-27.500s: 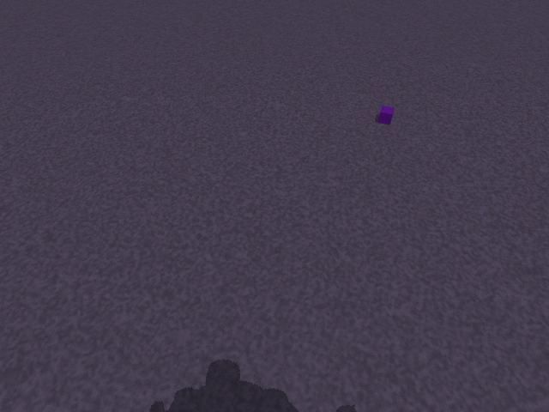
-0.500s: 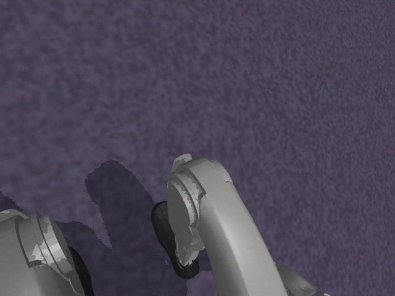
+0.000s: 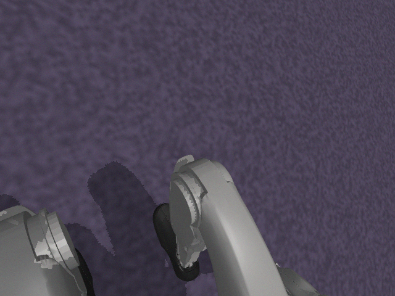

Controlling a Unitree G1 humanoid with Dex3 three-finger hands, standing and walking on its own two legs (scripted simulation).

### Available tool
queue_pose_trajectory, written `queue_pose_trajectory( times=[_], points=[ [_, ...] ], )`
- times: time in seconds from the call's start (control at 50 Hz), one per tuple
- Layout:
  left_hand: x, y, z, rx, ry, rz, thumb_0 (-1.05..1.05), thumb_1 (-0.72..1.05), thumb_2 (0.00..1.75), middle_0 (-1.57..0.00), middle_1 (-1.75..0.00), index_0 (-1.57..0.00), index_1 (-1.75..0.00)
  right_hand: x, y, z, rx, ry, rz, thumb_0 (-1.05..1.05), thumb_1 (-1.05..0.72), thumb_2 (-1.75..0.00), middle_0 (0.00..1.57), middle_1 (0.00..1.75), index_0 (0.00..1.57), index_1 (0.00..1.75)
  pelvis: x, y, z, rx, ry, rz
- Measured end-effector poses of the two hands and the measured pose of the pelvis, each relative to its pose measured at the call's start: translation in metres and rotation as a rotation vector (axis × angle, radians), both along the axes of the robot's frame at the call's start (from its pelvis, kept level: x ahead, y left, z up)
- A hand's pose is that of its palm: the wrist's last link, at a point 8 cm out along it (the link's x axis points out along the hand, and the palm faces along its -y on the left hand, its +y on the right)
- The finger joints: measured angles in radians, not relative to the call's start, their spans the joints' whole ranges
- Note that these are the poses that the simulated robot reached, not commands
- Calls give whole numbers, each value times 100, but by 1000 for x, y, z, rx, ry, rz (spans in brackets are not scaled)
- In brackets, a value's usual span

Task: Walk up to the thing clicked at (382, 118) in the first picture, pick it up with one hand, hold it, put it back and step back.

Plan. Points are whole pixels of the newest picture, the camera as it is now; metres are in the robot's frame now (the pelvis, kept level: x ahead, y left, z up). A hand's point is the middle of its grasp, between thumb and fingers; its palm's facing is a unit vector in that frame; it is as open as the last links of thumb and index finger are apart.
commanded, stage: withdraw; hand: left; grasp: from above
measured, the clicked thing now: out of the picture +0.45 +0.33 -0.27
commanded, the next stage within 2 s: home in 0.70 s
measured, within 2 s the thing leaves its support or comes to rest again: neither
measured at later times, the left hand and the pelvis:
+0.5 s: hand out of the picture +0.42 +0.32 -0.05, palm faces -0.45 -0.13 -0.88, open 14.1 cm; pelvis -0.01 -0.01 +0.06, yaw +8 degrees
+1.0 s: hand out of the picture +0.45 +0.34 -0.12, palm faces -0.33 -0.14 -0.93, open 13.0 cm; pelvis +0.00 -0.01 +0.03, yaw +7 degrees
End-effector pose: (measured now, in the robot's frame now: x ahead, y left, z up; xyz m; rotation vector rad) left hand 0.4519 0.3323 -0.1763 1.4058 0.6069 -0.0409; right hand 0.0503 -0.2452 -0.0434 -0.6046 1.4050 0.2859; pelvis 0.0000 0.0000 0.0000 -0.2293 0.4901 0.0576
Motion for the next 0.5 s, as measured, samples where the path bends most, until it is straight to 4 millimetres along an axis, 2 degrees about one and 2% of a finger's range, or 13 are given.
queue_pose_trajectory(
  times=[0.1, 0.24, 0.36, 0.42, 0.5],
  points=[
    [7, 1, 31, 28, -75, -68, 0, -49, 96, -11, -97, -11, -97, 6, -1, -7, 23, 0, -38, 0, -90, -90, 20, 30, 20, 30, 4, -1, 3, 7, 33, 9],
    [-2, 13, 107, 106, -98, -54, 0, -49, 97, -10, -96, -10, -96, 34, -4, -21, 86, -75, -119, 1, -90, -90, 20, 30, 20, 30, 5, -3, 17, 41, 73, 31],
    [-18, 12, 160, 92, -17, -17, 0, -51, 100, -9, -97, -9, -98, 56, -5, -15, 118, -153, -149, 0, -90, -90, 20, 30, 20, 30, -4, -7, 40, 80, 71, 56],
    [-24, 2, 176, 62, 31, -39, 0, -52, 101, -9, -98, -8, -99, 60, -7, -6, 101, -171, -155, 0, -90, -90, 20, 30, 20, 30, -9, -9, 52, 94, 66, 67],
    [-27, -11, 182, 24, 72, -85, 0, -52, 102, -9, -99, -8, -100, 56, -16, 9, 45, -186, -161, 0, -90, -90, 20, 30, 20, 30, -14, -13, 63, 103, 61, 75]
  ],
)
